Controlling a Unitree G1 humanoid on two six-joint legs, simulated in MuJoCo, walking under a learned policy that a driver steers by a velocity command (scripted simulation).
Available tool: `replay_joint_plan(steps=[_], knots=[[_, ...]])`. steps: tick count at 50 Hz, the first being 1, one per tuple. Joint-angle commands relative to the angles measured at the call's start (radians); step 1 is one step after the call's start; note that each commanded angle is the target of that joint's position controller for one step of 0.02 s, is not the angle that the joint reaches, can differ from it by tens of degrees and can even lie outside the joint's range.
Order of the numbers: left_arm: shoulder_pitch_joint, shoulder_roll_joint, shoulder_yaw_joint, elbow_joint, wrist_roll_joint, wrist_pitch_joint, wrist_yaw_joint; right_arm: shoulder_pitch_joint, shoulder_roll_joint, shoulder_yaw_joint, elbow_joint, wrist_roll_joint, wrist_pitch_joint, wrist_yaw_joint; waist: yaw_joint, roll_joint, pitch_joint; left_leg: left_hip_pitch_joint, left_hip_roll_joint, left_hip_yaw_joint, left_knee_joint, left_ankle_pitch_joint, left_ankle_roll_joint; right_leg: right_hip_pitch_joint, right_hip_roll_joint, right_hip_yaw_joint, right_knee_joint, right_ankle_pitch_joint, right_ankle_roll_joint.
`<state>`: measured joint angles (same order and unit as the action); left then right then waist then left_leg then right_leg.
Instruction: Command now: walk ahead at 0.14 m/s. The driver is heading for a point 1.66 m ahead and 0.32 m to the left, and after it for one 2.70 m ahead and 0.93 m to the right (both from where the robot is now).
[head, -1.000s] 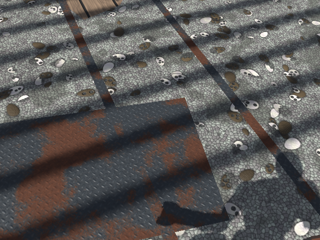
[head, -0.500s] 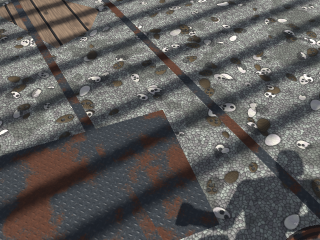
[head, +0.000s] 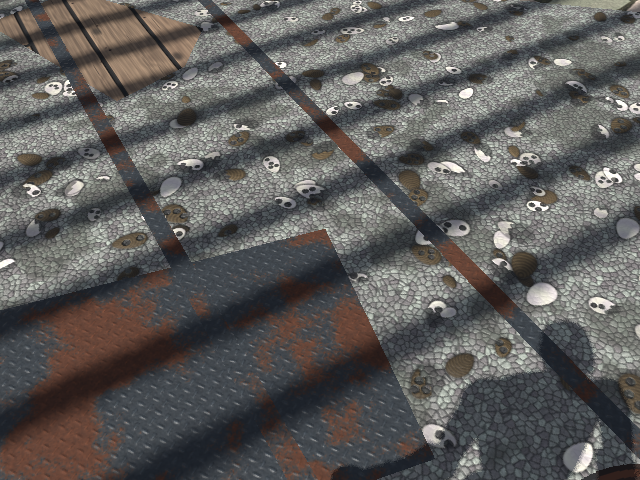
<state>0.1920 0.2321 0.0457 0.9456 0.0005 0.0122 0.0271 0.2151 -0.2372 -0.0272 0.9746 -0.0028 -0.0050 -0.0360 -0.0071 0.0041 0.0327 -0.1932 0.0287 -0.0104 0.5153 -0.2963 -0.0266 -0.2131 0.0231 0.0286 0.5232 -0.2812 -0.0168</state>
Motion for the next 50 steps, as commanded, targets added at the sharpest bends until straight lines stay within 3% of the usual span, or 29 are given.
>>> replay_joint_plan(steps=[1,5,6,8,9,10,11,12,13,15,17,21,23,26,28,29,30,31,32,33,34,35,36,37,38,41,44,47,50], knots=[[0.018,0.143,0.033,-0.024,-0.013,-0.013,0.008,-0.001,-0.115,-0.025,-0.038,0.011,-0.012,-0.01,0.016,-0.049,0.061,-0.138,-0.025,0.02,-0.033,-0.325,0.055,-0.074,-0.062,0.104,-0.162,-0.457,-0.078],[0.096,0.191,0.049,0.007,-0.023,-0.055,-0.002,-0.02,-0.065,-0.019,-0.055,0.026,-0.066,0.012,0.031,-0.188,0.085,-0.216,-0.029,0.044,0.188,-0.147,0.078,-0.046,-0.276,0.433,-0.328,-0.556,-0.208],[0.065,0.184,0.047,-0.002,-0.024,-0.06,-0.004,-0.002,-0.069,-0.021,-0.05,0.03,-0.075,0.02,0.009,-0.179,0.088,-0.177,-0.016,0.031,0.179,-0.148,0.099,-0.081,-0.286,0.439,-0.335,-0.522,-0.212],[-0.055,0.163,0.037,-0.039,-0.034,-0.06,-0.01,0.113,-0.056,-0.022,-0.004,0.033,-0.088,0.029,-0.075,-0.15,0.086,0.056,-0.026,0.041,-0.033,-0.11,0.139,-0.217,-0.207,0.299,-0.274,-0.414,-0.155],[-0.102,0.127,0.027,-0.059,-0.032,-0.064,-0.012,0.205,-0.088,-0.034,0.036,0.025,-0.089,0.029,-0.106,-0.073,0.069,0.192,0.015,-0.037,-0.103,-0.058,0.144,-0.303,-0.133,0.19,-0.129,-0.283,-0.106],[-0.138,0.055,0.009,-0.089,-0.029,-0.077,-0.014,0.322,-0.18,-0.059,0.068,0.02,-0.092,0.028,-0.128,0.174,0.03,0.31,0.188,-0.342,-0.26,-0.234,0.21,-0.44,-0.001,-0.014,0.19,-0.161,-0.027],[-0.173,0.089,0.017,-0.127,-0.032,-0.098,-0.012,0.367,-0.243,-0.07,0.073,0.012,-0.1,0.041,-0.138,0.294,0.056,0.352,0.362,-0.662,-0.368,-0.232,0.314,-0.604,0.026,-0.017,0.396,-0.274,-0.011],[-0.144,0.126,0.028,-0.112,-0.042,-0.11,-0.017,0.303,-0.176,-0.049,0.055,0.002,-0.109,0.04,-0.09,0.162,0.085,0.347,0.369,-0.634,-0.348,-0.19,0.316,-0.667,-0.04,0.048,0.539,-0.24,-0.024],[-0.086,0.118,0.026,-0.083,-0.045,-0.116,-0.026,0.264,-0.134,-0.038,0.036,0.005,-0.114,0.042,-0.061,0.122,0.078,0.36,0.32,-0.53,-0.339,-0.133,0.282,-0.683,-0.068,0.05,0.584,-0.149,-0.04],[-0.094,0.117,0.031,-0.072,-0.034,-0.12,-0.034,0.222,-0.124,-0.031,0.018,0.011,-0.11,0.047,-0.043,0.081,0.079,0.354,0.273,-0.374,-0.356,0.043,0.226,-0.692,-0.117,0.026,0.552,-0.018,-0.048],[-0.128,0.087,0.027,-0.079,-0.023,-0.118,-0.045,0.246,-0.085,-0.018,0.024,0.003,-0.095,0.043,-0.048,0.1,0.06,0.313,0.213,-0.235,-0.368,0.254,0.202,-0.618,-0.12,-0.017,0.466,0.063,-0.027],[-0.282,0.024,-0.001,-0.136,-0.022,-0.111,-0.058,0.269,-0.129,-0.022,0.02,0.001,-0.079,0.02,-0.077,0.092,0.084,0.176,0.156,-0.099,-0.404,0.327,0.195,-0.469,-0.073,-0.08,0.183,0.226,0.014],[-0.334,0.036,-0.005,-0.158,-0.027,-0.109,-0.064,0.293,-0.153,-0.029,0.028,0.006,-0.081,0.015,-0.085,0.108,0.1,0.135,0.168,-0.086,-0.431,0.299,0.201,-0.387,-0.053,-0.095,0.093,0.281,0.014],[-0.355,0.078,0.0,-0.181,-0.032,-0.109,-0.073,0.291,-0.159,-0.038,0.04,0.022,-0.081,0.015,-0.055,0.116,0.116,0.201,0.218,-0.078,-0.412,0.363,0.188,-0.36,-0.058,-0.061,0.02,0.288,-0.022],[-0.298,0.121,0.017,-0.174,-0.03,-0.112,-0.076,0.268,-0.175,-0.047,0.034,0.021,-0.073,0.015,-0.003,0.124,0.06,0.262,0.235,-0.056,-0.314,0.624,0.165,-0.261,-0.032,-0.072,0.004,0.248,-0.058],[-0.207,0.15,0.034,-0.15,-0.028,-0.111,-0.072,0.253,-0.182,-0.051,0.029,0.017,-0.066,0.015,0.05,0.135,-0.008,0.265,0.223,-0.031,-0.198,0.811,0.15,-0.134,-0.003,-0.092,0.011,0.226,-0.08],[-0.037,0.187,0.058,-0.096,-0.032,-0.107,-0.064,0.245,-0.171,-0.047,0.022,0.011,-0.057,0.015,0.13,0.127,-0.109,0.213,0.181,0.0,-0.006,0.896,0.124,0.079,0.019,-0.105,0.007,0.221,-0.108],[0.149,0.243,0.077,-0.053,-0.024,-0.101,-0.053,0.245,-0.147,-0.035,-0.002,-0.004,-0.054,0.015,0.196,0.051,-0.236,-0.012,0.137,0.017,0.289,0.653,0.095,0.389,-0.135,0.073,0.032,0.157,-0.164],[0.243,0.319,0.089,-0.023,-0.012,-0.097,-0.057,0.381,0.019,0.009,-0.013,0.002,-0.074,0.029,0.116,-0.257,-0.42,-0.365,-0.065,0.005,0.682,-0.081,0.03,0.691,-0.4,0.599,-0.111,-0.143,-0.338],[0.205,0.222,0.061,-0.023,-0.018,-0.099,-0.06,0.306,-0.063,-0.009,-0.009,0.03,-0.103,0.033,0.143,-0.217,-0.377,-0.473,-0.057,-0.132,0.828,-0.251,0.052,0.624,-0.395,0.749,-0.262,-0.249,-0.316],[0.097,0.179,0.046,-0.037,-0.02,-0.107,-0.059,0.2,-0.133,-0.031,-0.053,0.058,-0.122,0.035,0.116,-0.185,-0.195,-0.558,-0.002,-0.109,0.862,-0.184,0.075,0.475,-0.366,0.594,-0.279,-0.194,-0.268],[0.01,0.152,0.036,-0.058,-0.014,-0.114,-0.059,0.141,-0.143,-0.032,-0.067,0.056,-0.13,0.028,0.081,-0.085,-0.121,-0.517,0.054,-0.089,0.82,-0.087,0.086,0.314,-0.332,0.463,-0.298,-0.065,-0.243],[-0.042,0.124,0.028,-0.063,-0.003,-0.121,-0.064,0.119,-0.137,-0.041,-0.068,0.039,-0.127,0.021,0.046,-0.044,-0.07,-0.466,0.089,-0.075,0.76,-0.025,0.084,0.18,-0.295,0.358,-0.319,0.055,-0.227],[-0.065,0.103,0.021,-0.06,0.009,-0.127,-0.065,0.144,-0.121,-0.045,-0.063,0.029,-0.114,0.019,0.006,-0.064,-0.066,-0.393,0.119,-0.086,0.719,0.012,0.084,0.099,-0.261,0.287,-0.343,0.106,-0.215],[-0.069,0.094,0.018,-0.052,0.008,-0.129,-0.068,0.163,-0.095,-0.044,-0.06,0.026,-0.101,0.018,-0.013,-0.076,-0.058,-0.356,0.126,-0.083,0.688,0.02,0.081,0.051,-0.245,0.25,-0.369,0.119,-0.218],[-0.025,0.126,0.022,-0.021,0.001,-0.134,-0.055,0.104,-0.081,-0.045,-0.091,0.018,-0.076,0.015,-0.024,-0.064,0.002,-0.396,0.144,-0.06,0.573,0.07,0.053,-0.027,-0.237,0.174,-0.432,0.153,-0.239],[0.032,0.159,0.027,-0.005,0.0,-0.129,-0.034,-0.025,-0.09,-0.047,-0.137,0.006,-0.077,0.019,0.006,-0.039,0.034,-0.486,0.144,-0.051,0.383,0.244,0.025,0.01,-0.227,0.128,-0.45,0.198,-0.23],[0.088,0.173,0.027,0.008,-0.009,-0.122,-0.024,-0.143,-0.069,-0.035,-0.168,0.009,-0.086,0.032,0.045,-0.038,0.042,-0.439,0.103,-0.008,0.178,0.393,0.023,0.029,-0.193,0.056,-0.446,0.242,-0.196],[0.163,0.184,0.028,0.037,-0.019,-0.113,-0.023,-0.24,-0.067,-0.026,-0.197,0.019,-0.09,0.048,0.082,-0.035,0.056,-0.431,0.078,0.007,0.076,0.416,0.024,0.11,-0.214,0.044,-0.421,0.24,-0.19]])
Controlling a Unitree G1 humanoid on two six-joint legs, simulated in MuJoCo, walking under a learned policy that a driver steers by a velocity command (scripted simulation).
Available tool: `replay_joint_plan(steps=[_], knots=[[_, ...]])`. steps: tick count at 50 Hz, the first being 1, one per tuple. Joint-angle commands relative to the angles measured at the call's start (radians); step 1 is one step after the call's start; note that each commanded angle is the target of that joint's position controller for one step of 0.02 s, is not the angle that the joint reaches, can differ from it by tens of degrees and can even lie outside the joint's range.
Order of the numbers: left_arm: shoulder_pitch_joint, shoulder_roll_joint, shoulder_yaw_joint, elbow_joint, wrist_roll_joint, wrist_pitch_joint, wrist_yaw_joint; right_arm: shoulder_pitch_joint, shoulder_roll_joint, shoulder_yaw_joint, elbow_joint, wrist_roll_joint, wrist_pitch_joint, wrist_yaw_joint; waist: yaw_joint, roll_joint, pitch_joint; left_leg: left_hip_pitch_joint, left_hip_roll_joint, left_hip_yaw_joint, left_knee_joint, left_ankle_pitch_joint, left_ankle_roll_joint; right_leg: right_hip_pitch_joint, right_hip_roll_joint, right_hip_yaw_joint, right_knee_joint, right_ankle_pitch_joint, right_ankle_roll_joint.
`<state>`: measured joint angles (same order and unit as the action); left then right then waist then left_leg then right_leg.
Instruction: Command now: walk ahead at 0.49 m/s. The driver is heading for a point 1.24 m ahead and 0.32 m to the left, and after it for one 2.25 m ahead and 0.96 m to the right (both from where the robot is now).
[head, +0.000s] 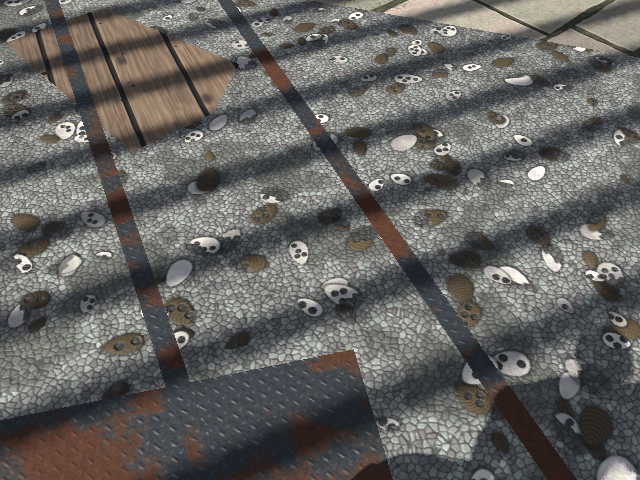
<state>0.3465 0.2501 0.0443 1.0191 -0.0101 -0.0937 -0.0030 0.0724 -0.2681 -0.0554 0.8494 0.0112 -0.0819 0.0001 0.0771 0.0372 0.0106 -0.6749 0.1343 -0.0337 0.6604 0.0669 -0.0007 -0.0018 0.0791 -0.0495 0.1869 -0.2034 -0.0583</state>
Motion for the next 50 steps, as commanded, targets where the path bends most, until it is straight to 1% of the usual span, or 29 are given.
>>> replay_joint_plan(steps=[1,3,5,6,7,8,9,10,11,12,13,14,16,18,20,22,25,27,28,29,30,31,32,33,34,35,36,41,50], knots=[[0.028,0.167,0.031,-0.027,-0.01,-0.001,0.008,-0.123,-0.039,0.004,-0.085,0.008,-0.014,0.018,0.003,-0.068,0.084,0.036,-0.032,0.026,-0.093,0.034,0.005,-0.057,-0.287,0.125,-0.066,0.171,-0.146],[0.05,0.174,0.035,-0.015,-0.011,0.012,0.01,-0.152,-0.054,0.003,-0.107,0.009,-0.019,0.031,-0.001,-0.074,0.083,0.021,-0.04,0.019,-0.132,-0.033,0.027,0.028,-0.324,0.136,-0.019,0.211,-0.134],[0.04,0.189,0.042,-0.016,-0.01,0.025,0.012,-0.119,-0.082,-0.005,-0.11,0.011,-0.023,0.039,-0.035,-0.098,0.056,0.088,-0.062,0.033,-0.156,-0.115,0.053,0.079,-0.344,0.139,0.047,0.338,-0.114],[0.019,0.197,0.043,-0.022,-0.009,0.031,0.012,-0.051,-0.107,-0.016,-0.096,0.01,-0.025,0.039,-0.079,-0.113,0.012,0.195,-0.093,0.06,-0.169,-0.143,0.073,0.083,-0.331,0.122,0.131,0.504,-0.1],[0.006,0.18,0.037,-0.027,-0.004,0.037,0.012,0.104,-0.147,-0.041,-0.048,0.009,-0.025,0.034,-0.155,-0.103,-0.082,0.401,-0.124,0.086,-0.183,-0.136,0.102,0.045,-0.281,0.082,0.31,0.632,-0.076],[0.012,0.144,0.019,-0.052,0.012,0.037,0.012,0.299,-0.217,-0.064,-0.003,-0.002,-0.023,0.025,-0.221,-0.033,-0.235,0.716,0.006,-0.056,-0.141,-0.116,0.161,-0.138,-0.224,0.039,0.6,0.467,-0.043],[0.137,0.008,-0.02,-0.059,0.012,0.015,0.0,0.386,-0.304,-0.084,0.028,-0.009,-0.016,0.027,-0.167,0.234,-0.375,1.083,0.243,-0.539,-0.24,-0.322,0.326,-0.559,-0.032,0.015,0.979,-0.096,0.031],[0.097,0.086,-0.004,-0.042,-0.007,-0.01,-0.003,0.367,-0.203,-0.053,0.017,-0.01,-0.015,0.028,-0.188,0.185,-0.383,1.074,0.264,-0.685,-0.35,-0.291,0.324,-0.669,-0.034,0.164,1.114,-0.366,0.026],[0.01,0.161,0.016,-0.067,-0.032,-0.024,-0.004,0.267,-0.162,-0.036,-0.002,-0.014,-0.019,0.026,-0.171,0.13,-0.228,0.936,0.237,-0.511,-0.341,-0.102,0.28,-0.718,-0.08,0.166,1.159,-0.321,0.016],[-0.035,0.157,0.016,-0.074,-0.031,-0.026,0.004,0.177,-0.135,-0.026,-0.023,-0.019,-0.021,0.025,-0.134,0.047,-0.155,0.786,0.201,-0.353,-0.336,0.135,0.26,-0.676,-0.132,0.135,1.129,-0.249,0.022],[-0.059,0.144,0.021,-0.072,-0.014,-0.018,0.012,0.125,-0.105,-0.018,-0.026,-0.022,-0.023,0.03,-0.106,-0.002,-0.097,0.661,0.157,-0.238,-0.348,0.301,0.244,-0.631,-0.16,0.119,1.062,-0.213,0.035],[-0.042,0.129,0.025,-0.069,-0.006,-0.003,0.017,0.105,-0.084,-0.012,-0.021,-0.028,-0.027,0.033,-0.07,0.019,-0.088,0.585,0.126,-0.168,-0.367,0.367,0.223,-0.56,-0.185,0.121,1.008,-0.185,0.038],[-0.007,0.075,0.017,-0.055,-0.002,0.027,0.021,0.1,-0.072,-0.006,-0.001,-0.034,-0.031,0.034,-0.038,0.029,-0.087,0.502,0.099,-0.096,-0.396,0.472,0.229,-0.475,-0.182,0.106,0.924,-0.146,0.055],[-0.031,0.058,0.013,-0.07,0.008,0.04,0.025,0.093,-0.092,-0.008,0.017,-0.034,-0.029,0.022,-0.021,0.039,-0.083,0.471,0.082,-0.036,-0.406,0.538,0.238,-0.458,-0.177,0.096,0.785,-0.081,0.073],[-0.09,0.052,0.006,-0.086,0.015,0.045,0.025,0.08,-0.113,-0.01,0.026,-0.029,-0.017,0.007,-0.03,0.049,-0.092,0.455,0.054,0.019,-0.406,0.525,0.221,-0.412,-0.17,0.08,0.62,0.022,0.081],[-0.145,0.063,0.006,-0.095,0.012,0.049,0.022,0.11,-0.132,-0.013,0.047,-0.027,-0.005,-0.001,-0.058,0.052,-0.108,0.473,0.05,0.029,-0.408,0.471,0.212,-0.373,-0.151,0.067,0.52,0.119,0.084],[-0.199,0.085,0.012,-0.103,0.011,0.057,0.021,0.126,-0.126,-0.008,0.078,-0.022,0.011,-0.004,-0.074,0.05,-0.088,0.492,0.068,0.002,-0.399,0.323,0.209,-0.348,-0.144,0.079,0.437,0.13,0.072],[-0.207,0.094,0.017,-0.102,0.018,0.057,0.02,0.108,-0.117,-0.005,0.089,-0.012,0.021,-0.006,-0.058,0.043,-0.069,0.489,0.067,-0.016,-0.358,0.202,0.192,-0.307,-0.136,0.074,0.354,0.131,0.05],[-0.191,0.099,0.021,-0.093,0.025,0.055,0.02,0.107,-0.104,0.0,0.095,-0.003,0.025,-0.007,-0.042,0.029,-0.067,0.48,0.042,-0.016,-0.319,0.116,0.164,-0.251,-0.13,0.069,0.27,0.199,0.033],[-0.181,0.135,0.03,-0.087,0.032,0.053,0.024,0.153,-0.082,0.006,0.108,-0.009,0.024,-0.008,-0.051,-0.021,-0.073,0.465,-0.003,-0.009,-0.274,0.01,0.118,-0.178,-0.168,0.112,0.216,0.397,0.012],[-0.187,0.191,0.04,-0.09,0.031,0.055,0.03,0.229,-0.068,0.009,0.117,-0.032,0.019,-0.007,-0.11,-0.107,-0.104,0.416,-0.074,0.025,-0.223,-0.163,0.075,-0.082,-0.24,0.173,0.263,0.611,-0.023],[-0.211,0.159,0.032,-0.082,0.025,0.064,0.033,0.312,-0.027,0.017,0.142,-0.033,0.023,-0.012,-0.158,-0.201,-0.13,0.375,-0.115,0.053,-0.226,-0.349,0.037,-0.049,-0.282,0.217,0.278,0.581,-0.097],[-0.235,0.105,0.022,-0.083,0.012,0.071,0.027,0.274,-0.039,0.019,0.141,-0.032,0.034,-0.019,-0.133,-0.183,-0.108,0.394,-0.118,0.06,-0.237,-0.379,0.017,-0.097,-0.265,0.222,0.262,0.453,-0.105],[-0.262,0.089,0.018,-0.085,0.008,0.075,0.021,0.231,-0.062,0.015,0.135,-0.025,0.048,-0.025,-0.123,-0.158,-0.081,0.404,-0.116,0.061,-0.252,-0.362,0.015,-0.143,-0.235,0.207,0.25,0.345,-0.08],[-0.28,0.092,0.018,-0.088,0.01,0.075,0.017,0.205,-0.078,0.01,0.137,-0.02,0.062,-0.031,-0.114,-0.133,-0.063,0.414,-0.113,0.06,-0.254,-0.338,0.017,-0.168,-0.208,0.185,0.253,0.314,-0.058],[-0.28,0.098,0.019,-0.083,0.011,0.071,0.015,0.195,-0.089,0.008,0.137,-0.021,0.072,-0.034,-0.108,-0.117,-0.061,0.424,-0.109,0.056,-0.255,-0.309,0.019,-0.174,-0.195,0.171,0.258,0.319,-0.045],[-0.274,0.106,0.021,-0.073,0.01,0.067,0.014,0.196,-0.085,0.009,0.139,-0.022,0.078,-0.035,-0.109,-0.113,-0.071,0.442,-0.103,0.051,-0.256,-0.283,0.02,-0.168,-0.187,0.162,0.266,0.343,-0.04],[-0.268,0.101,0.022,-0.037,0.007,0.067,0.02,0.192,-0.075,0.009,0.161,-0.017,0.078,-0.034,-0.095,-0.068,-0.099,0.475,-0.09,0.048,-0.243,-0.179,0.014,-0.119,-0.171,0.138,0.309,0.461,-0.048],[-0.301,0.09,0.023,-0.006,0.006,0.09,0.026,0.214,-0.055,0.014,0.204,-0.02,0.086,-0.04,-0.094,-0.041,-0.044,0.463,-0.088,0.056,-0.256,-0.248,0.009,-0.145,-0.148,0.122,0.289,0.319,-0.04]])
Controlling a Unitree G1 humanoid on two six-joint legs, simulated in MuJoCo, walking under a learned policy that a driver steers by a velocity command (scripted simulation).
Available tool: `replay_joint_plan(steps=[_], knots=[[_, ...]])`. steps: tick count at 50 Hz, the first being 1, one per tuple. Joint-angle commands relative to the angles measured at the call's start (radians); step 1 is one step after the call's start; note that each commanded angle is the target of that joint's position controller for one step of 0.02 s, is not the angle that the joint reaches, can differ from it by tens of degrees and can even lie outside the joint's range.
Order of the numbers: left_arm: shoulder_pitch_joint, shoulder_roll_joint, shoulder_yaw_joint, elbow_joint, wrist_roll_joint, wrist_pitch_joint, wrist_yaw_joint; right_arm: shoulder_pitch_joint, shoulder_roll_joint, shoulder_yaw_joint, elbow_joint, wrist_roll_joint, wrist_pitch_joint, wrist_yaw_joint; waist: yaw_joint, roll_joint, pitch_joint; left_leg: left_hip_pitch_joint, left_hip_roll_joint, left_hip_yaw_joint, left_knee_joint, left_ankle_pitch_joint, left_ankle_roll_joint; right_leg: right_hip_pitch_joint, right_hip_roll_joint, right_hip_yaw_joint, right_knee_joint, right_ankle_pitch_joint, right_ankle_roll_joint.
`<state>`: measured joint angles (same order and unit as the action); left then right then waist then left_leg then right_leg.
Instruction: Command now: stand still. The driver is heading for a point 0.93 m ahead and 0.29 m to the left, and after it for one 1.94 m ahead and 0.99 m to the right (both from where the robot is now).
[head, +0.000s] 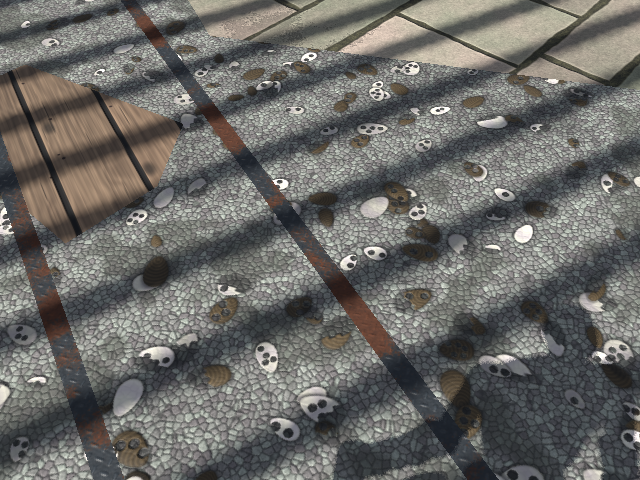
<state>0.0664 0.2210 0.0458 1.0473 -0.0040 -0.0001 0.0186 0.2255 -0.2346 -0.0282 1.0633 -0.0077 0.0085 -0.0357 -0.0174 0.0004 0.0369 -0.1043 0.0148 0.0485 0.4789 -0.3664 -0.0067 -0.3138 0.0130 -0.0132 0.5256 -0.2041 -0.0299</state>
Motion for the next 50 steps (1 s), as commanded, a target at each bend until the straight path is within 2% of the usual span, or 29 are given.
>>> replay_joint_plan(steps=[1,7,8,11,13,15,16,18,19,20,21,22,23,24,25,26,28,30,34,38,41,42,44,45,46,47,48,49,50], knots=[[-0.022,0.118,0.022,-0.032,0.0,-0.002,0.006,0.064,-0.087,-0.013,-0.006,-0.001,-0.005,-0.005,0.002,-0.004,-0.064,-0.112,0.032,-0.026,-0.077,0.174,0.015,0.165,-0.079,0.084,-0.053,0.301,-0.066],[-0.027,0.111,0.022,-0.014,0.001,0.007,0.01,0.086,-0.076,-0.008,0.011,-0.002,-0.012,-0.009,0.006,-0.006,-0.031,-0.142,0.034,-0.025,-0.094,0.111,0.016,0.157,-0.067,0.079,-0.073,0.197,-0.054],[-0.009,0.102,0.02,-0.001,0.001,0.009,0.011,0.111,-0.066,-0.006,0.023,-0.002,-0.012,-0.009,0.004,-0.007,-0.045,-0.139,0.03,-0.019,-0.106,0.011,0.02,0.161,-0.056,0.071,-0.083,0.064,-0.052],[-0.004,0.123,0.03,0.001,-0.008,0.006,0.012,0.107,-0.097,-0.017,0.006,0.01,-0.016,-0.015,0.006,0.026,0.045,-0.203,0.052,-0.067,-0.125,-0.301,0.08,0.036,-0.012,0.04,-0.057,-0.393,-0.052],[-0.044,0.106,0.029,-0.019,-0.01,-0.02,0.004,0.168,-0.117,-0.025,0.009,0.019,-0.036,-0.016,-0.022,0.058,0.099,-0.174,0.126,-0.181,-0.187,-0.398,0.134,-0.075,0.003,0.019,0.012,-0.386,-0.044],[-0.086,0.074,0.025,-0.044,-0.019,-0.053,-0.013,0.191,-0.175,-0.048,0.018,0.03,-0.058,-0.014,-0.028,0.177,0.15,-0.096,0.303,-0.399,-0.309,-0.416,0.22,-0.201,0.003,-0.048,0.207,-0.181,-0.028],[-0.083,0.077,0.025,-0.049,-0.02,-0.065,-0.021,0.175,-0.17,-0.049,0.013,0.028,-0.069,-0.012,-0.019,0.174,0.168,-0.083,0.341,-0.429,-0.307,-0.342,0.236,-0.237,-0.031,-0.026,0.246,-0.175,-0.039],[-0.045,0.072,0.026,-0.044,-0.029,-0.083,-0.031,0.152,-0.14,-0.046,0.0,0.032,-0.082,-0.001,0.01,0.144,0.16,-0.047,0.309,-0.35,-0.25,-0.162,0.206,-0.208,-0.043,-0.037,0.164,-0.216,-0.055],[0.012,0.066,0.028,-0.024,-0.033,-0.087,-0.033,0.126,-0.139,-0.046,-0.009,0.037,-0.081,0.006,0.043,0.133,0.144,-0.094,0.266,-0.279,-0.211,-0.105,0.176,-0.079,-0.024,-0.065,0.058,-0.187,-0.059],[0.106,0.085,0.042,0.014,-0.033,-0.086,-0.033,0.105,-0.141,-0.046,-0.021,0.035,-0.08,0.011,0.082,0.123,0.102,-0.171,0.209,-0.21,-0.141,0.014,0.148,0.109,0.018,-0.089,0.0,-0.126,-0.058],[0.229,0.133,0.065,0.051,-0.03,-0.084,-0.032,0.073,-0.14,-0.044,-0.038,0.032,-0.085,0.014,0.134,0.072,0.042,-0.252,0.148,-0.13,0.024,0.218,0.112,0.282,-0.005,-0.018,-0.031,-0.076,-0.076],[0.363,0.23,0.092,0.076,-0.026,-0.086,-0.028,0.059,-0.081,-0.029,-0.076,0.029,-0.094,0.012,0.164,-0.178,-0.02,-0.457,0.01,0.022,0.384,0.219,0.031,0.458,-0.198,0.345,-0.186,-0.168,-0.18],[0.454,0.229,0.078,0.092,-0.017,-0.096,-0.042,0.048,-0.046,-0.02,-0.104,0.03,-0.109,0.009,0.177,-0.289,-0.105,-0.605,-0.062,-0.059,0.671,-0.186,0.015,0.554,-0.381,0.727,-0.344,-0.194,-0.295],[0.363,0.164,0.049,0.073,-0.008,-0.11,-0.041,0.024,-0.08,-0.033,-0.114,0.056,-0.119,0.016,0.12,-0.157,-0.041,-0.693,0.003,-0.149,0.811,-0.167,0.046,0.495,-0.406,0.689,-0.328,-0.221,-0.28],[0.284,0.121,0.033,0.044,-0.009,-0.118,-0.043,0.017,-0.088,-0.036,-0.113,0.064,-0.124,0.025,0.088,-0.103,0.003,-0.704,0.05,-0.148,0.826,-0.069,0.076,0.427,-0.362,0.552,-0.329,-0.198,-0.239],[0.236,0.107,0.023,0.026,-0.006,-0.12,-0.046,0.013,-0.085,-0.041,-0.109,0.058,-0.127,0.026,0.062,-0.057,0.027,-0.696,0.09,-0.133,0.78,0.027,0.091,0.371,-0.322,0.443,-0.346,-0.16,-0.205],[0.223,0.079,0.006,0.018,0.003,-0.113,-0.044,0.014,-0.094,-0.057,-0.106,0.042,-0.117,0.027,0.035,-0.061,0.038,-0.615,0.128,-0.109,0.672,0.128,0.085,0.289,-0.252,0.279,-0.375,-0.01,-0.158],[0.269,0.096,0.005,0.028,0.008,-0.107,-0.029,0.005,-0.069,-0.058,-0.108,0.039,-0.1,0.033,0.031,-0.067,0.037,-0.605,0.129,-0.079,0.605,0.176,0.058,0.279,-0.23,0.191,-0.395,0.108,-0.157],[0.301,0.136,0.01,0.025,0.019,-0.102,-0.002,-0.142,-0.034,-0.045,-0.168,0.035,-0.085,0.04,0.055,-0.05,0.072,-0.648,0.117,-0.074,0.391,0.316,0.027,0.256,-0.23,0.076,-0.431,0.188,-0.15],[0.337,0.146,0.016,0.022,0.011,-0.104,0.005,-0.265,-0.03,-0.03,-0.22,0.038,-0.084,0.061,0.083,-0.05,0.101,-0.598,0.083,-0.035,0.219,0.428,0.047,0.264,-0.239,-0.032,-0.46,0.214,-0.134],[0.362,0.146,0.02,0.024,0.002,-0.093,0.004,-0.325,-0.031,-0.024,-0.259,0.038,-0.085,0.084,0.085,-0.041,0.116,-0.604,0.07,-0.019,0.152,0.399,0.082,0.362,-0.271,-0.087,-0.415,0.292,-0.119],[0.355,0.154,0.024,0.019,0.001,-0.087,0.004,-0.33,-0.037,-0.025,-0.27,0.037,-0.086,0.092,0.076,-0.047,0.109,-0.587,0.058,-0.003,0.137,0.366,0.097,0.394,-0.281,-0.105,-0.38,0.383,-0.111],[0.327,0.19,0.034,-0.002,0.001,-0.076,0.009,-0.291,-0.075,-0.042,-0.283,0.035,-0.086,0.103,0.029,-0.089,0.046,-0.472,-0.002,0.055,0.141,0.273,0.133,0.439,-0.291,-0.14,-0.243,0.759,-0.09],[0.312,0.204,0.038,-0.014,0.005,-0.067,0.013,-0.201,-0.111,-0.061,-0.27,0.037,-0.083,0.106,-0.025,-0.114,-0.02,-0.356,-0.042,0.079,0.15,0.232,0.153,0.445,-0.287,-0.159,-0.103,0.923,-0.076],[0.291,0.209,0.037,-0.03,0.006,-0.058,0.017,-0.043,-0.159,-0.09,-0.23,0.039,-0.079,0.104,-0.107,-0.113,-0.108,-0.146,-0.087,0.089,0.112,0.247,0.182,0.385,-0.258,-0.18,0.106,0.97,-0.052],[0.295,0.203,0.03,-0.056,0.013,-0.061,0.019,0.112,-0.232,-0.124,-0.2,0.04,-0.071,0.088,-0.169,-0.041,-0.195,0.153,-0.004,-0.088,0.089,0.213,0.229,0.147,-0.221,-0.179,0.397,0.74,-0.014],[0.39,0.043,-0.016,-0.102,0.027,-0.092,-0.002,0.151,-0.314,-0.134,-0.201,0.035,-0.069,0.078,-0.059,0.232,-0.318,0.479,0.277,-0.688,-0.028,-0.013,0.419,-0.286,-0.001,-0.118,0.801,-0.18,0.052],[0.294,0.103,-0.007,-0.123,-0.011,-0.143,-0.018,0.177,-0.254,-0.112,-0.206,0.026,-0.074,0.075,-0.106,0.162,-0.405,0.529,0.325,-0.922,-0.201,-0.082,0.432,-0.402,0.032,0.104,0.94,-0.337,0.028],[0.201,0.16,0.011,-0.161,-0.046,-0.168,-0.025,0.133,-0.206,-0.1,-0.204,0.018,-0.085,0.071,-0.106,0.143,-0.262,0.442,0.294,-0.77,-0.215,-0.007,0.372,-0.5,-0.027,0.121,0.937,-0.263,-0.002]])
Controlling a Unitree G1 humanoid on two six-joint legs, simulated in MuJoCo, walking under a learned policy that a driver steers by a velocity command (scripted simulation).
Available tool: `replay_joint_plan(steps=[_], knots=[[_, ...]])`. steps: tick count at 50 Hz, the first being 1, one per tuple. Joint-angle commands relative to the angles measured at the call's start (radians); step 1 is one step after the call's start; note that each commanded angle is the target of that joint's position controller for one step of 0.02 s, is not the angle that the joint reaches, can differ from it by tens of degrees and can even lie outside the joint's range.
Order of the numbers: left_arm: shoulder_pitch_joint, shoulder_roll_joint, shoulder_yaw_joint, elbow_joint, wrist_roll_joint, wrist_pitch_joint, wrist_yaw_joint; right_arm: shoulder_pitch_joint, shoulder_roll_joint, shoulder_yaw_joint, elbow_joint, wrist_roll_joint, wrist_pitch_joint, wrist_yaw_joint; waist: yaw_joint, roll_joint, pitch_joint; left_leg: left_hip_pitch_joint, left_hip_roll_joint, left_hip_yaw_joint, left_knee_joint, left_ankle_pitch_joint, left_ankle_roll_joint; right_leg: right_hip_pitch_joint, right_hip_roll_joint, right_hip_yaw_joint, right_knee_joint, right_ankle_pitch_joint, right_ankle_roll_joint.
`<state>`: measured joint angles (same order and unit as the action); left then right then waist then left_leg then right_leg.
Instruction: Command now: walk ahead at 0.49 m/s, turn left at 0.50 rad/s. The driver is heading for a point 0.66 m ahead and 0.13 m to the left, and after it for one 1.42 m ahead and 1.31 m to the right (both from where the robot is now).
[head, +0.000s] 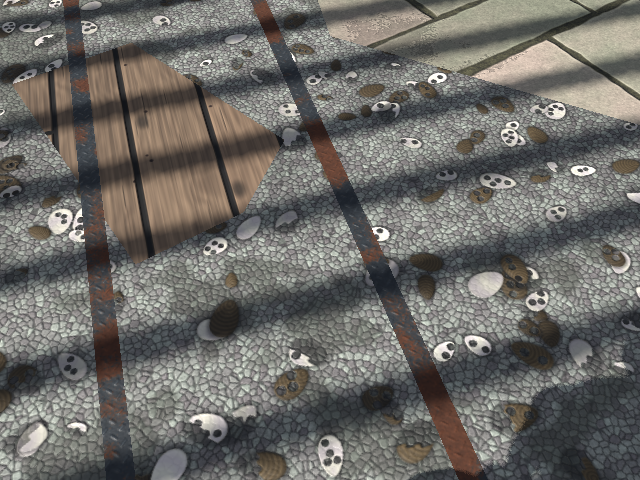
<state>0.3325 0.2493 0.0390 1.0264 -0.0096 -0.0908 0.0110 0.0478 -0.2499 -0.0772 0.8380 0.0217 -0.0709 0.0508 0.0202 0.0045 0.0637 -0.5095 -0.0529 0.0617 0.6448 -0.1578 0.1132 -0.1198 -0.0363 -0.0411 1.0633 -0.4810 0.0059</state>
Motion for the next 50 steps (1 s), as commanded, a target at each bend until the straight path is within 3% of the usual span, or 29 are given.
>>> replay_joint_plan(steps=[1,2,3,4,6,8,12,16,19,21,22,23,24,25,26,27,28,31,34,38,41,44,45,46,47,48,49,50], knots=[[-0.102,0.14,0.018,-0.151,-0.036,-0.089,-0.01,0.231,-0.156,-0.039,-0.001,-0.008,-0.017,-0.014,-0.104,0.035,-0.207,0.687,0.317,-0.639,-0.384,-0.101,0.218,-0.66,-0.029,0.143,0.32,0.104,-0.051],[-0.11,0.143,0.029,-0.145,-0.016,-0.086,0.0,0.154,-0.127,-0.03,-0.023,-0.014,-0.023,-0.011,-0.056,-0.025,-0.151,0.524,0.276,-0.537,-0.397,0.006,0.195,-0.589,-0.062,0.137,0.229,0.149,-0.047],[-0.086,0.15,0.039,-0.145,-0.005,-0.07,0.005,0.11,-0.105,-0.022,-0.04,-0.025,-0.027,-0.012,-0.014,-0.016,-0.134,0.417,0.244,-0.47,-0.418,0.073,0.183,-0.508,-0.09,0.147,0.174,0.171,-0.043],[-0.073,0.142,0.043,-0.152,0.001,-0.053,0.007,0.099,-0.106,-0.02,-0.047,-0.024,-0.026,-0.014,0.006,0.0,-0.121,0.354,0.23,-0.447,-0.435,0.097,0.185,-0.469,-0.098,0.146,0.129,0.172,-0.032],[-0.095,0.117,0.043,-0.174,0.018,-0.029,0.012,0.129,-0.126,-0.023,-0.045,-0.012,-0.027,-0.026,0.015,0.011,-0.089,0.264,0.211,-0.388,-0.462,0.136,0.191,-0.452,-0.1,0.123,0.021,0.2,0.001],[-0.184,0.108,0.042,-0.213,0.028,-0.019,0.019,0.174,-0.159,-0.032,-0.043,-0.01,-0.026,-0.044,-0.008,0.022,-0.056,0.228,0.187,-0.353,-0.476,0.132,0.183,-0.488,-0.084,0.105,-0.121,0.315,0.033],[-0.342,0.082,0.031,-0.266,0.02,-0.028,0.009,0.245,-0.168,-0.035,-0.038,-0.003,-0.013,-0.061,-0.069,0.062,-0.038,0.214,0.131,-0.309,-0.45,0.07,0.117,-0.437,-0.018,0.094,-0.436,0.568,0.042],[-0.429,0.101,0.03,-0.312,0.004,-0.04,-0.01,0.306,-0.162,-0.034,-0.022,0.004,-0.001,-0.065,-0.102,0.08,-0.046,0.304,0.16,-0.38,-0.379,0.038,0.098,-0.408,0.015,0.11,-0.556,0.585,0.032],[-0.426,0.136,0.038,-0.329,0.0,-0.058,-0.025,0.315,-0.166,-0.036,-0.03,0.0,0.012,-0.073,-0.083,0.1,-0.062,0.403,0.194,-0.469,-0.277,0.079,0.089,-0.372,0.031,0.122,-0.614,0.461,0.01],[-0.29,0.17,0.055,-0.298,0.001,-0.07,-0.023,0.291,-0.15,-0.03,-0.05,-0.004,0.017,-0.075,-0.007,0.126,-0.117,0.395,0.158,-0.475,-0.164,0.181,0.058,-0.18,0.035,0.099,-0.668,0.427,-0.034],[-0.142,0.215,0.071,-0.277,0.019,-0.074,-0.016,0.268,-0.104,-0.013,-0.073,-0.012,0.013,-0.069,0.065,0.088,-0.241,0.301,0.104,-0.418,0.046,0.174,0.025,0.07,-0.072,0.181,-0.625,0.426,-0.094],[0.012,0.297,0.094,-0.26,0.038,-0.064,-0.007,0.353,-0.053,0.002,-0.097,0.002,0.003,-0.068,0.07,-0.117,-0.401,-0.01,-0.029,-0.27,0.378,-0.067,-0.056,0.452,-0.294,0.514,-0.638,0.306,-0.223],[0.04,0.27,0.09,-0.237,0.014,-0.049,-0.014,0.414,-0.079,0.009,-0.112,0.016,-0.003,-0.067,0.046,-0.337,-0.443,-0.228,-0.02,-0.232,0.577,-0.446,-0.074,0.541,-0.416,0.831,-0.726,0.119,-0.291],[-0.017,0.174,0.065,-0.264,0.003,-0.04,-0.013,0.367,-0.173,-0.013,-0.101,0.024,0.001,-0.066,0.059,-0.2,-0.3,-0.304,0.047,-0.253,0.666,-0.382,-0.08,0.427,-0.382,0.733,-0.75,0.008,-0.251],[-0.067,0.137,0.054,-0.276,0.007,-0.029,-0.01,0.285,-0.186,-0.018,-0.114,0.015,0.008,-0.066,0.061,-0.107,-0.188,-0.3,0.084,-0.211,0.674,-0.298,-0.085,0.286,-0.333,0.567,-0.765,0.067,-0.206],[-0.115,0.124,0.048,-0.274,0.015,-0.023,-0.011,0.242,-0.169,-0.019,-0.129,0.004,0.01,-0.066,0.038,-0.069,-0.111,-0.273,0.113,-0.195,0.628,-0.235,-0.087,0.154,-0.287,0.462,-0.801,0.165,-0.189],[-0.14,0.105,0.04,-0.271,0.021,-0.023,-0.012,0.23,-0.154,-0.023,-0.137,0.0,0.015,-0.063,0.014,-0.085,-0.074,-0.239,0.144,-0.196,0.584,-0.195,-0.085,0.074,-0.254,0.382,-0.829,0.247,-0.178],[-0.146,0.118,0.048,-0.252,0.016,-0.033,-0.016,0.235,-0.093,-0.013,-0.16,0.008,0.034,-0.053,-0.011,-0.104,-0.053,-0.2,0.179,-0.165,0.523,-0.138,-0.094,-0.013,-0.224,0.226,-0.899,0.382,-0.192],[-0.133,0.153,0.062,-0.236,0.015,-0.037,-0.013,0.189,-0.085,-0.009,-0.196,0.001,0.037,-0.05,-0.011,-0.074,-0.053,-0.239,0.188,-0.162,0.408,-0.024,-0.111,0.012,-0.23,0.121,-0.92,0.514,-0.207],[-0.111,0.179,0.067,-0.226,0.01,-0.023,-0.006,0.074,-0.066,0.003,-0.233,0.002,0.025,-0.025,0.03,-0.063,-0.03,-0.186,0.169,-0.099,0.162,0.177,-0.102,0.037,-0.196,-0.027,-0.918,0.565,-0.17],[-0.041,0.2,0.072,-0.202,-0.005,-0.009,-0.007,-0.022,-0.05,0.013,-0.274,0.002,0.023,-0.009,0.067,-0.051,-0.002,-0.159,0.146,-0.061,0.046,0.169,-0.083,0.09,-0.221,-0.055,-0.908,0.566,-0.162],[0.002,0.226,0.074,-0.165,-0.026,0.011,-0.015,-0.052,-0.068,0.009,-0.303,-0.001,0.019,-0.002,0.039,-0.067,0.019,-0.115,0.103,-0.035,-0.04,0.015,-0.04,0.168,-0.264,-0.032,-0.856,0.714,-0.167],[-0.005,0.243,0.075,-0.159,-0.031,0.017,-0.015,-0.021,-0.093,-0.001,-0.3,-0.006,0.016,-0.003,0.004,-0.087,-0.007,-0.044,0.078,-0.014,-0.069,-0.029,-0.021,0.186,-0.265,-0.032,-0.792,0.876,-0.16],[-0.016,0.251,0.072,-0.151,-0.036,0.023,-0.014,0.082,-0.13,-0.02,-0.272,-0.011,0.013,-0.006,-0.068,-0.096,-0.072,0.118,0.047,0.011,-0.123,-0.004,0.002,0.175,-0.244,-0.051,-0.662,1.024,-0.142],[-0.013,0.23,0.06,-0.146,-0.033,0.024,-0.012,0.245,-0.182,-0.048,-0.218,-0.013,0.013,-0.015,-0.15,-0.086,-0.17,0.384,0.033,0.017,-0.147,0.081,0.027,0.073,-0.199,-0.079,-0.472,1.033,-0.112],[-0.007,0.163,0.031,-0.175,0.0,0.015,-0.015,0.426,-0.276,-0.074,-0.185,-0.027,0.019,-0.037,-0.209,0.041,-0.33,0.732,0.251,-0.228,-0.089,0.175,0.092,-0.187,-0.135,-0.088,-0.135,0.654,-0.066],[0.105,0.057,0.0,-0.189,-0.002,-0.007,-0.027,0.405,-0.331,-0.069,-0.193,-0.036,0.017,-0.04,-0.108,0.254,-0.481,0.944,0.496,-0.702,-0.215,0.054,0.24,-0.506,0.039,0.031,0.179,-0.126,-0.018],[0.013,0.179,0.033,-0.177,-0.039,-0.021,-0.029,0.407,-0.239,-0.05,-0.199,-0.035,0.01,-0.036,-0.173,0.126,-0.454,0.875,0.479,-0.697,-0.278,0.01,0.209,-0.579,0.012,0.164,0.271,-0.12,-0.023]])
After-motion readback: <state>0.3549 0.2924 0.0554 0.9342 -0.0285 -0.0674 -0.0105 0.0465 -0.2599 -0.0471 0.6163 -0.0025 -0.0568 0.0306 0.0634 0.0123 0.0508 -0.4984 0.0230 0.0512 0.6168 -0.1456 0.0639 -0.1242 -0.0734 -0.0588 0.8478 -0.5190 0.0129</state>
